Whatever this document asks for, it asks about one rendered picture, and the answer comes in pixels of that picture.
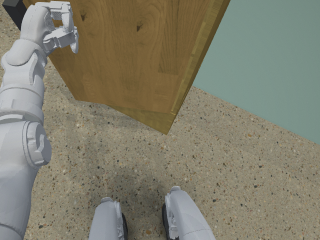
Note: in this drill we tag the right robot thigh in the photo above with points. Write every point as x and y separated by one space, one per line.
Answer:
191 224

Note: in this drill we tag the handle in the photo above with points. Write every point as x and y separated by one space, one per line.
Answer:
16 10

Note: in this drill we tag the robot right foot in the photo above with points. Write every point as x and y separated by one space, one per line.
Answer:
166 224

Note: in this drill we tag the robot left hand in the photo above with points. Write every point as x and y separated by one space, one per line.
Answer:
37 26

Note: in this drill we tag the robot left forearm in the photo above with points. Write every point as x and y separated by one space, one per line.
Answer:
22 88

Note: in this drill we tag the cupboard door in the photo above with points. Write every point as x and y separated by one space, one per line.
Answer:
131 53

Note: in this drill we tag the left robot upper arm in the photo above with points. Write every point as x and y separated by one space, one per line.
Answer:
24 149

